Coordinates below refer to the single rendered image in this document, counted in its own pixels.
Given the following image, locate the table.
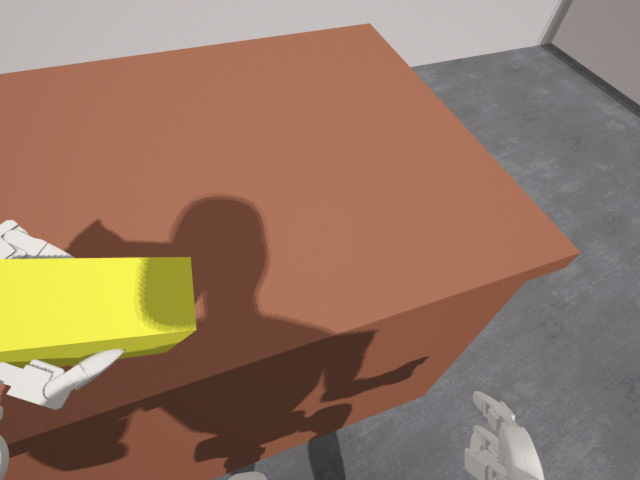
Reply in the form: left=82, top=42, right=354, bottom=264
left=0, top=23, right=581, bottom=480

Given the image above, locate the sponge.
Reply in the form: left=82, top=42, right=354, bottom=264
left=0, top=257, right=197, bottom=369

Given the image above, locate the right robot hand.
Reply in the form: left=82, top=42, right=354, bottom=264
left=465, top=391, right=544, bottom=480

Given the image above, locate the left robot hand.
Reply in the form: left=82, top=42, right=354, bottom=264
left=0, top=220, right=125, bottom=410

